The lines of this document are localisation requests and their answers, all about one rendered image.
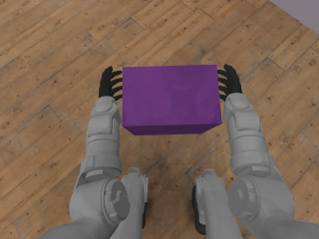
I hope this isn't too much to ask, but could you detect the right robot thigh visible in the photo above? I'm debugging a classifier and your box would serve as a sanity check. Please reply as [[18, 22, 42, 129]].
[[195, 174, 243, 239]]

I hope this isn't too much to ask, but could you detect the right robot forearm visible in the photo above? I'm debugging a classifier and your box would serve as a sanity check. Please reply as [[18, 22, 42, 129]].
[[222, 93, 295, 205]]

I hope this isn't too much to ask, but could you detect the carton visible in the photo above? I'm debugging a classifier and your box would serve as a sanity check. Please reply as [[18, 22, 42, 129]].
[[122, 64, 222, 135]]

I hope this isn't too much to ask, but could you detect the robot left hand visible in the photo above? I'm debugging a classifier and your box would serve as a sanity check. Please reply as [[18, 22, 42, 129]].
[[99, 66, 123, 101]]

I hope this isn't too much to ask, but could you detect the robot right hand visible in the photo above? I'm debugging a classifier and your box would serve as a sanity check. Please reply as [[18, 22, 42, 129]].
[[217, 64, 242, 101]]

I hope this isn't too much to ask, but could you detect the robot right upper arm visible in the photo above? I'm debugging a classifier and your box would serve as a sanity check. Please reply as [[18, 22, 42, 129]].
[[227, 174, 319, 239]]

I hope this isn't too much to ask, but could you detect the right robot foot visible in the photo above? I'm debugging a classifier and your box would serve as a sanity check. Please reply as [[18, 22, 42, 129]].
[[191, 186, 206, 235]]

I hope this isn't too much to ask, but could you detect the left robot forearm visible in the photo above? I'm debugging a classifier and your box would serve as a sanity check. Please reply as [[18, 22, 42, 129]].
[[69, 96, 122, 216]]

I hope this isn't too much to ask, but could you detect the robot left upper arm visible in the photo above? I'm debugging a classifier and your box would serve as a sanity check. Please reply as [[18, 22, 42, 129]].
[[37, 177, 131, 239]]

